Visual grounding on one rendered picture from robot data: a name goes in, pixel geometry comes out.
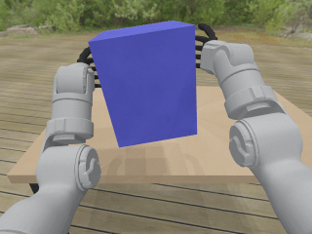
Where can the right robot forearm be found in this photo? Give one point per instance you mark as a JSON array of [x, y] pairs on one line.
[[239, 78]]

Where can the right robot hand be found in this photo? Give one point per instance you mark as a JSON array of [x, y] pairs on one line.
[[211, 34]]

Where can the left robot hand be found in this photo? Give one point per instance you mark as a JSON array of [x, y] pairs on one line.
[[84, 59]]

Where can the carton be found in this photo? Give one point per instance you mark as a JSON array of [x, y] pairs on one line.
[[147, 74]]

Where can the table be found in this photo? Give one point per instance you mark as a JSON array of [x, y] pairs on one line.
[[204, 158]]

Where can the left robot forearm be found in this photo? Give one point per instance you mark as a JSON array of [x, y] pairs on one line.
[[72, 101]]

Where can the right robot upper arm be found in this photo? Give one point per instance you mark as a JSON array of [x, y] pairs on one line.
[[270, 146]]

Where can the left robot upper arm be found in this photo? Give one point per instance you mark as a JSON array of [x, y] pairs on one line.
[[64, 174]]

